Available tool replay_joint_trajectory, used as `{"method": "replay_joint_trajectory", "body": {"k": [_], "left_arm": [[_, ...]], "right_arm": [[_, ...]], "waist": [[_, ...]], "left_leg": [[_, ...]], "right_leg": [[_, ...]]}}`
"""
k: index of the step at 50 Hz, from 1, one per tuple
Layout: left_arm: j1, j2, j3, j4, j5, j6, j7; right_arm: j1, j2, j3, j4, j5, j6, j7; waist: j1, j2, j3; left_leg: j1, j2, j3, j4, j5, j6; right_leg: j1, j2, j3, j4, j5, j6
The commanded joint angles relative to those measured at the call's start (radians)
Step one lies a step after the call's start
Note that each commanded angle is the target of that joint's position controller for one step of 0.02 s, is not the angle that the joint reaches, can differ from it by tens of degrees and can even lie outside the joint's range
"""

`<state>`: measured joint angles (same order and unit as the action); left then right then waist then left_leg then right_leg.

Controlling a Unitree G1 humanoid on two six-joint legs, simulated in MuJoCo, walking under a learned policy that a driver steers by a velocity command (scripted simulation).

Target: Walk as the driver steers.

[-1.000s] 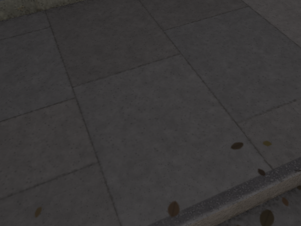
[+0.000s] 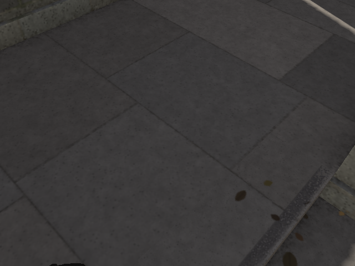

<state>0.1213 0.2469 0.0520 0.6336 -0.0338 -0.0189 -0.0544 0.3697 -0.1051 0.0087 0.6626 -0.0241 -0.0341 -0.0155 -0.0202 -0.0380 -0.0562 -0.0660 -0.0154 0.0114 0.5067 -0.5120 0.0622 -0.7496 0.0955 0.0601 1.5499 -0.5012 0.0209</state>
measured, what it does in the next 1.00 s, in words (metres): climbs: right foot, then left foot 0.17 m higher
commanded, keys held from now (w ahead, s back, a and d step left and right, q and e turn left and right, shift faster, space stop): w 1.00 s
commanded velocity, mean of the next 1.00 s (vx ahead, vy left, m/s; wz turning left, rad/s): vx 0.46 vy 0.00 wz -0.01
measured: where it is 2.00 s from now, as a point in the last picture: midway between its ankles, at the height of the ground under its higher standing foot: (143, 134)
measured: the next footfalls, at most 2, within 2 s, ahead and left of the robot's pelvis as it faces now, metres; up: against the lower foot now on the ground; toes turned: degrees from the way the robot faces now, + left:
right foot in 0.18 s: +0.15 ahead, -0.11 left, +0.00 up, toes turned -3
left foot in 0.70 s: +0.38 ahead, +0.15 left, +0.17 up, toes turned +8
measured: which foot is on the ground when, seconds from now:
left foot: down 0.00-0.18, up 0.20-0.68, down 0.70-1.00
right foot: up 0.00-0.16, down 0.18-0.74, up 0.76-1.00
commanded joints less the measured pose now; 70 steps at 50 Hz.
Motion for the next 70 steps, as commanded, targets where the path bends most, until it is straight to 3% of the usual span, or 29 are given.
{"method": "replay_joint_trajectory", "body": {"k": [1, 5, 8, 9, 10, 11, 13, 16, 19, 22, 25, 30, 34, 36, 37, 38, 39, 41, 44, 46, 51, 56, 61, 63, 64, 65, 66, 68, 70], "left_arm": [[-0.144, -0.018, -0.048, -0.135, -0.015, -0.016, -0.012], [-0.214, -0.006, -0.034, -0.154, -0.015, 0.013, 0.001], [0.132, 0.089, 0.039, -0.047, 0.000, -0.006, 0.023], [0.272, 0.140, 0.068, -0.018, 0.015, -0.003, 0.034], [0.416, 0.241, 0.098, 0.009, 0.030, 0.010, 0.051], [0.490, 0.198, 0.076, 0.049, 0.068, 0.020, 0.063], [0.352, 0.014, 0.014, 0.097, 0.054, 0.013, 0.052], [0.322, -0.103, -0.047, 0.200, 0.079, 0.015, 0.028], [0.190, -0.073, -0.066, 0.208, 0.094, 0.006, 0.012], [0.138, -0.016, -0.074, 0.230, 0.091, -0.047, 0.004], [0.403, 0.028, -0.060, 0.346, 0.035, -0.036, 0.043], [0.532, 0.006, -0.043, 0.357, 0.032, 0.015, 0.096], [0.464, 0.079, -0.029, 0.338, 0.050, 0.019, 0.073], [0.377, 0.121, -0.018, 0.319, 0.062, -0.009, 0.080], [0.377, 0.041, -0.021, 0.287, 0.038, -0.032, 0.065], [0.346, -0.025, -0.028, 0.309, 0.062, -0.068, 0.032], [0.336, -0.059, -0.015, 0.312, 0.032, -0.086, -0.005], [0.056, -0.105, -0.046, 0.135, 0.005, -0.072, 0.000], [0.120, -0.140, -0.080, 0.086, -0.006, -0.035, 0.021], [0.168, -0.125, -0.087, 0.079, -0.005, -0.027, 0.033], [-0.012, -0.037, -0.052, 0.014, 0.026, -0.042, 0.031], [-0.245, -0.070, -0.042, -0.045, -0.008, -0.040, 0.000], [-0.135, 0.014, -0.007, -0.026, 0.007, -0.060, -0.007], [0.247, 0.119, 0.035, 0.076, 0.034, -0.056, 0.020], [0.342, 0.189, 0.054, 0.088, 0.056, -0.059, 0.032], [0.300, 0.092, 0.035, 0.101, 0.048, -0.055, 0.045], [0.204, 0.054, 0.022, 0.091, 0.037, -0.060, 0.052], [0.101, -0.021, -0.005, 0.091, 0.035, -0.078, 0.030], [0.090, -0.033, -0.010, 0.110, 0.045, -0.085, 0.012]], "right_arm": [[-0.005, -0.205, -0.084, -0.068, 0.042, 0.018, -0.023], [-0.046, -0.250, -0.095, -0.064, 0.053, 0.017, -0.026], [-0.022, -0.275, -0.095, 0.006, 0.051, -0.012, -0.008], [-0.031, -0.264, -0.087, 0.023, 0.037, -0.033, 0.000], [-0.047, -0.173, -0.056, 0.007, 0.016, -0.057, 0.012], [0.017, -0.090, -0.031, 0.035, 0.040, -0.082, 0.022], [-0.101, -0.080, -0.040, -0.011, 0.073, -0.091, 0.020], [-0.191, 0.056, 0.036, -0.124, 0.059, -0.067, 0.038], [-0.164, 0.050, 0.074, -0.145, 0.062, -0.038, 0.052], [-0.327, -0.043, 0.064, -0.172, 0.006, -0.011, -0.023], [-0.425, 0.033, 0.103, -0.212, 0.028, -0.022, -0.028], [-0.578, 0.082, 0.131, -0.262, 0.059, -0.049, 0.048], [-0.462, -0.018, 0.070, -0.216, 0.050, -0.073, 0.055], [-0.137, -0.210, -0.007, -0.137, 0.055, -0.075, 0.049], [0.051, -0.341, -0.057, -0.051, 0.015, -0.064, 0.049], [0.161, -0.371, -0.068, 0.029, 0.003, -0.047, 0.031], [0.096, -0.274, -0.041, 0.046, 0.014, -0.048, 0.030], [-0.066, -0.074, 0.013, 0.137, 0.008, -0.040, 0.063], [-0.059, 0.048, 0.028, 0.252, -0.014, -0.054, 0.079], [-0.085, -0.014, 0.017, 0.253, 0.003, -0.064, 0.066], [0.056, -0.120, 0.007, 0.291, 0.032, -0.094, 0.008], [0.194, -0.200, -0.014, 0.298, 0.030, -0.062, -0.021], [0.142, -0.243, -0.045, 0.281, 0.028, -0.028, -0.038], [0.054, -0.241, -0.047, 0.224, 0.014, -0.044, -0.015], [0.156, -0.093, -0.004, 0.204, 0.011, -0.072, 0.011], [0.114, -0.161, -0.022, 0.213, 0.025, -0.105, 0.032], [-0.007, -0.224, -0.043, 0.158, 0.052, -0.122, 0.038], [-0.086, -0.212, -0.050, 0.125, 0.051, -0.114, 0.028], [-0.027, -0.179, -0.053, 0.131, 0.042, -0.083, 0.028]], "waist": [[-0.014, 0.222, -0.011], [-0.036, 0.132, 0.147], [0.130, 0.221, 0.019], [0.187, 0.203, -0.024], [0.208, -0.007, -0.086], [0.186, -0.262, -0.239], [0.119, -0.119, 0.003], [0.021, -0.003, 0.043], [-0.104, -0.059, 0.135], [-0.084, -0.106, 0.198], [0.001, -0.103, 0.129], [0.080, -0.085, 0.107], [-0.039, -0.209, -0.058], [-0.193, -0.214, -0.268], [-0.209, 0.286, -0.394], [-0.210, 0.486, -0.437], [-0.156, 0.287, -0.309], [-0.034, 0.118, 0.099], [0.085, 0.061, 0.129], [0.136, 0.048, 0.171], [0.070, 0.079, 0.030], [-0.035, 0.158, 0.068], [0.048, 0.189, 0.019], [0.204, 0.128, -0.198], [0.145, -0.147, -0.323], [0.149, -0.138, -0.316], [0.112, -0.102, -0.123], [0.028, 0.067, 0.006], [-0.031, 0.035, 0.024]], "left_leg": [[0.313, 0.370, -0.344, -0.113, 0.848, 0.221], [-0.005, 0.319, -0.238, -0.262, 1.096, 0.204], [-0.011, 0.195, -0.106, 0.014, 1.400, 0.158], [-0.160, 0.151, -0.086, 0.173, 1.299, 0.129], [-0.434, 0.029, -0.033, 0.543, 0.810, 0.065], [-0.588, -0.113, -0.110, 1.094, 0.049, 0.015], [-0.906, -0.071, -0.125, 1.785, 0.085, 0.028], [-1.234, -0.071, -0.136, 2.136, 0.096, 0.079], [-1.252, -0.017, -0.140, 1.986, 0.264, 0.056], [-1.010, -0.014, 0.012, 1.641, 0.388, -0.036], [-1.229, 0.095, 0.064, 1.484, 0.323, -0.025], [-1.344, 0.213, 0.088, 1.193, 0.052, -0.012], [-0.663, 0.000, 0.267, 0.869, -0.181, 0.077], [-0.303, 0.046, -0.089, 0.605, 0.033, 0.173], [0.066, 0.219, -0.569, 0.179, -0.058, 0.280], [0.200, 0.348, -1.039, -0.210, -0.096, 0.348], [0.048, 0.420, -1.028, -0.239, -0.102, 0.279], [-0.361, 0.383, -0.662, -0.141, -0.072, 0.178], [-0.428, 0.218, -0.209, -0.084, 0.225, 0.036], [-0.467, 0.177, -0.059, -0.169, 0.328, 0.044], [-0.230, 0.083, 0.105, -0.340, 0.682, 0.033], [0.208, 0.203, 0.014, -0.290, 1.012, 0.027], [0.323, 0.257, -0.008, -0.023, 1.409, 0.057], [-0.097, 0.178, 0.014, 0.397, 1.034, 0.063], [-0.568, -0.036, -0.026, 0.797, 0.291, -0.007], [-0.697, -0.039, -0.182, 0.969, 0.013, 0.025], [-0.761, 0.019, -0.182, 0.971, 0.106, 0.039], [-0.710, 0.099, -0.125, 0.874, 0.248, 0.022], [-0.622, 0.142, -0.117, 0.820, 0.284, 0.001]], "right_leg": [[-0.338, -0.207, 0.048, -0.306, 0.101, 0.053], [0.095, -0.141, -0.148, -0.694, 0.096, 0.062], [0.534, -0.042, -0.177, -0.998, 0.371, -0.060], [0.762, -0.059, -0.138, -1.040, 0.445, -0.093], [0.974, -0.300, 0.213, -1.113, 0.486, -0.178], [1.029, -0.515, 0.704, -1.319, 0.298, -0.356], [0.756, -0.477, 0.556, -1.322, -0.010, -0.330], [0.636, -0.387, 0.279, -1.245, -0.029, -0.199], [0.266, -0.373, 0.076, -1.307, -0.033, -0.126], [-0.055, -0.314, -0.048, -1.508, 0.088, -0.184], [0.431, -0.332, 0.012, -1.528, 0.194, -0.211], [0.874, -0.440, 0.095, -1.533, 0.296, -0.224], [0.732, -0.370, -0.044, -1.326, 1.447, -0.236], [0.725, -0.344, -0.042, -0.930, 1.824, -0.205], [0.361, -0.168, -0.007, -0.600, 1.236, -0.145], [0.111, 0.053, 0.160, -0.091, 0.326, -0.103], [-0.017, 0.050, 0.311, 0.245, 0.273, -0.098], [-0.170, -0.046, 0.114, 0.445, 0.320, -0.144], [-0.192, -0.060, 0.134, 0.416, 0.396, -0.209], [-0.152, -0.085, 0.133, 0.123, 0.397, -0.188], [0.097, -0.097, -0.098, -0.520, 0.648, -0.092], [0.015, -0.078, -0.138, -0.922, 0.531, -0.081], [0.206, -0.042, -0.161, -1.095, 0.407, -0.150], [0.851, -0.197, 0.034, -1.043, 0.490, -0.248], [1.214, -0.474, 0.571, -1.119, 0.285, -0.466], [1.173, -0.482, 0.726, -1.266, 0.169, -0.472], [0.995, -0.442, 0.547, -1.305, 0.177, -0.406], [0.721, -0.354, 0.306, -1.364, 0.374, -0.323], [0.568, -0.291, 0.189, -1.383, 0.455, -0.285]]}}
Velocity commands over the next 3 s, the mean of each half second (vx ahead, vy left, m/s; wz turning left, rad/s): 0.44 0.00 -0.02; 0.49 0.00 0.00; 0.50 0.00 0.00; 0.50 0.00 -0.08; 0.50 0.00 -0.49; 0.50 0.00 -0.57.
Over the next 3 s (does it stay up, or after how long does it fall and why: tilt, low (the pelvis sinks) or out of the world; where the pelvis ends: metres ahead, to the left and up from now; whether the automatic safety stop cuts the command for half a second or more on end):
stays up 1.48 0.04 0.19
